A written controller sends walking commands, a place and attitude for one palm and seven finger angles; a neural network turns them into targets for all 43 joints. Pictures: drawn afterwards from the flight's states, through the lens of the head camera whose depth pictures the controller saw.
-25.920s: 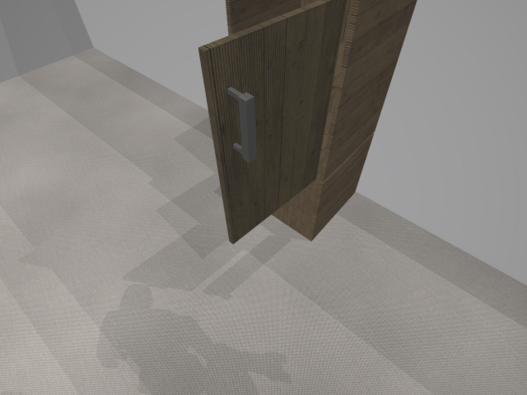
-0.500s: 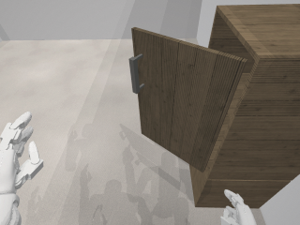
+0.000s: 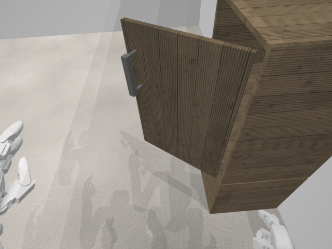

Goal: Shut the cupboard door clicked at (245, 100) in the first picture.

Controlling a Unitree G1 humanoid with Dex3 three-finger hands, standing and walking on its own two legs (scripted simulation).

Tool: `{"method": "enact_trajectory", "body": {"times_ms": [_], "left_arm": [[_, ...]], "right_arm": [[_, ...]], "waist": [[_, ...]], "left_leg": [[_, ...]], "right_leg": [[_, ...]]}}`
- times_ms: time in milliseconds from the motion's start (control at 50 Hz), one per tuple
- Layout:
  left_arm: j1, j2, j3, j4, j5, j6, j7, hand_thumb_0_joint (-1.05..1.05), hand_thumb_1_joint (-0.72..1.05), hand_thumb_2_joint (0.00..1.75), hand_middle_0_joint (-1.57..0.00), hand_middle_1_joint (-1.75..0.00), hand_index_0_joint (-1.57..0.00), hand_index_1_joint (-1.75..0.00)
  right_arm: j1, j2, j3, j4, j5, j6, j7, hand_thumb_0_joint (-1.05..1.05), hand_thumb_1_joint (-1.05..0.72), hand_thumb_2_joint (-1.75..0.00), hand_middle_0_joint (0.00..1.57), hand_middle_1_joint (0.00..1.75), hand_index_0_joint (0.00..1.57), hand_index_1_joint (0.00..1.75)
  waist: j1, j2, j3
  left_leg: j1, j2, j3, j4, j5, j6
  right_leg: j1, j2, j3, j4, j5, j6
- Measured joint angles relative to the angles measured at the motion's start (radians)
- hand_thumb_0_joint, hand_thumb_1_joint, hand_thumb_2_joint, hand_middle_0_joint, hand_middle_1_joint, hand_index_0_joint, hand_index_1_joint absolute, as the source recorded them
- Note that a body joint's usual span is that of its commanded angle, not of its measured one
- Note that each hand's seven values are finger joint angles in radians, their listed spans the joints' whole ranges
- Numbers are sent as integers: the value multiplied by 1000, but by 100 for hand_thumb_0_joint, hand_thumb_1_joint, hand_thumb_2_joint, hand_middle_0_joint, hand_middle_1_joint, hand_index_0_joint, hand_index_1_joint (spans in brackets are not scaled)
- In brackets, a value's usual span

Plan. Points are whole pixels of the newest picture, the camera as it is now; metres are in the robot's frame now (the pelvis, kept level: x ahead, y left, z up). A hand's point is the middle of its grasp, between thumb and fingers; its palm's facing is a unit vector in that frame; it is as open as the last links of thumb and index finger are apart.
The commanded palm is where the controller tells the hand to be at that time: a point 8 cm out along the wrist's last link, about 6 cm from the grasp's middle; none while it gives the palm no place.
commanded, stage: step back with the hand held close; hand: left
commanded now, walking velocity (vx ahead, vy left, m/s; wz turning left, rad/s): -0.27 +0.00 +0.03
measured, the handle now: (133, 73) +0.63 +0.16 +0.09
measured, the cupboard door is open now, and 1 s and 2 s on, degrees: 53 53 53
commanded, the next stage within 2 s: stop stepping back and stand still in 1.24 s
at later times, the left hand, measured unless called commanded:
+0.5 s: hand out of the picture +0.11 +0.31 +0.15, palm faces +0.47 -0.75 -0.47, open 7.4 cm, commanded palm +0.04 +0.33 +0.18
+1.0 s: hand out of the picture +0.04 +0.30 +0.16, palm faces +0.46 -0.79 -0.41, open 7.4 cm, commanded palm -0.02 +0.34 +0.18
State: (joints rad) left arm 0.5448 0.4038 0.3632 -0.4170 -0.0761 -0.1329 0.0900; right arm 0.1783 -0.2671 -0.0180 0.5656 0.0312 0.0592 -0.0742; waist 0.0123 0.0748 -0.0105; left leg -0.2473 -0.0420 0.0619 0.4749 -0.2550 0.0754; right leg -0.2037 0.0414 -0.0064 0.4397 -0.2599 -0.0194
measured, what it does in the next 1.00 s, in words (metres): walks backwards: left foot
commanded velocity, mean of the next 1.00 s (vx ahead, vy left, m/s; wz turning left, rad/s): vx -0.34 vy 0.00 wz -0.01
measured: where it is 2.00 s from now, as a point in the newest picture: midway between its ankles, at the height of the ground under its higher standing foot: outside the picture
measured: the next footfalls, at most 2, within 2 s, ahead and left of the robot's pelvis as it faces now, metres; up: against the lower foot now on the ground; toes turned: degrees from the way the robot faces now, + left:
left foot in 1.00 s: -0.04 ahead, +0.11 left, +0.00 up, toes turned +6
right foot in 1.44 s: -0.29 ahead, -0.04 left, +0.00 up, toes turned -5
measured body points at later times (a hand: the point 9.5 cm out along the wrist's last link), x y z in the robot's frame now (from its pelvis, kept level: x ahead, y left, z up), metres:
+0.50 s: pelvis -0.08 +0.03 -0.02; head -0.07 +0.04 +0.43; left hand +0.08 +0.35 +0.18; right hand +0.10 -0.21 -0.09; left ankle +0.00 +0.07 -0.74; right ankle -0.04 -0.11 -0.74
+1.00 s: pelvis -0.14 +0.03 -0.02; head -0.13 +0.08 +0.43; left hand +0.01 +0.34 +0.18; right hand +0.04 -0.21 -0.08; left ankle -0.08 +0.11 -0.74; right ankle -0.07 -0.12 -0.74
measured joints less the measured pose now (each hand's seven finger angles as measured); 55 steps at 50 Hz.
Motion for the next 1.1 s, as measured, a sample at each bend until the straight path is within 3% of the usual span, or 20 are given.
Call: {"method": "enact_trajectory", "body": {"times_ms": [200, 360, 460, 660, 740, 840, 920, 980, 1000, 1040, 1100], "left_arm": [[30, 66, 55, -58, -2, -17, 18, 2, 89, 89, -21, -30, -21, -30], [16, 38, 60, -55, 27, -48, 25, 2, 89, 89, -21, -30, -21, -30], [-38, 20, 73, -39, 52, -67, 27, 2, 89, 89, -21, -30, -21, -30], [-54, 9, 100, -95, 61, -114, 20, 2, 89, 89, -21, -30, -21, -30], [-78, 20, 103, -102, 64, -128, 13, 2, 89, 89, -21, -30, -21, -30], [-79, 27, 120, -104, 51, -142, 14, 2, 89, 89, -21, -30, -21, -30], [-51, 23, 97, -124, 51, -147, 26, 1, 89, 89, -21, -30, -21, -30], [-27, 24, 72, -152, 54, -145, 39, 1, 89, 89, -21, -30, -21, -30], [-20, 30, 70, -163, 55, -144, 41, 1, 89, 89, -21, -30, -21, -30], [-34, 47, 76, -175, 58, -146, 44, 1, 89, 89, -21, -30, -21, -30], [-52, 71, 113, -155, 58, -153, 40, 1, 89, 89, -21, -30, -21, -30]], "right_arm": [[2, 20, 4, -48, 4, 22, -8, 1, -91, -89, 20, 30, 20, 30], [34, 20, 14, -57, -2, -13, -13, 1, -91, -89, 20, 30, 20, 30], [58, 27, 17, -43, -8, -40, -13, 1, -91, -89, 20, 30, 21, 30], [45, 49, 23, -12, -18, -77, 8, 1, -91, -89, 20, 31, 21, 30], [40, 54, 18, -2, -25, -90, 9, 1, -91, -89, 20, 31, 21, 30], [17, 61, 9, 8, -23, -95, 19, 1, -91, -89, 20, 31, 21, 30], [22, 64, 0, 16, -26, -90, 31, 1, -91, -89, 20, 31, 21, 30], [34, 64, -2, 32, -25, -75, 36, 1, -91, -89, 20, 30, 21, 30], [42, 63, -1, 31, -25, -72, 34, 1, -91, -89, 20, 30, 21, 30], [45, 59, -3, 26, -27, -80, 17, 1, -91, -89, 20, 30, 21, 30], [28, 71, -14, 41, -38, -113, 4, 1, -91, -89, 20, 30, 21, 30]], "waist": [[-18, -56, -2], [-7, -59, -2], [-6, -59, 16], [9, -71, 62], [1, -72, 59], [-3, -72, 63], [-7, -104, 42], [-13, -141, 21], [-18, -149, 9], [-39, -153, 15], [-38, -128, 39]], "left_leg": [[-57, -3, 18, 33, 22, 17], [-115, -9, 12, 91, 35, 41], [-156, -22, -5, 137, 39, 52], [-214, -2, 17, 193, 57, 53], [-237, 5, 17, 211, 63, 55], [-260, 26, 26, 207, 52, 33], [-300, 10, 19, 255, -130, -41], [-259, 7, -21, 286, -131, -65], [-224, 16, -39, 240, -117, -63], [-228, 19, -38, 187, 35, -30], [-239, 38, -42, 180, 62, 12]], "right_leg": [[-66, -6, 12, 47, 20, 14], [-113, -14, 1, 91, 37, 29], [-132, 0, 38, 151, 4, 40], [-183, 10, 50, 219, 2, 37], [-165, 25, 71, 262, -59, 27], [-176, 33, 67, 235, -19, 29], [-195, 14, 73, 200, 8, 29], [-199, -6, 87, 169, 35, 50], [-208, -8, 89, 166, 40, 57], [-232, -12, 84, 194, 35, 54], [-253, 34, 91, 384, -90, 41]]}}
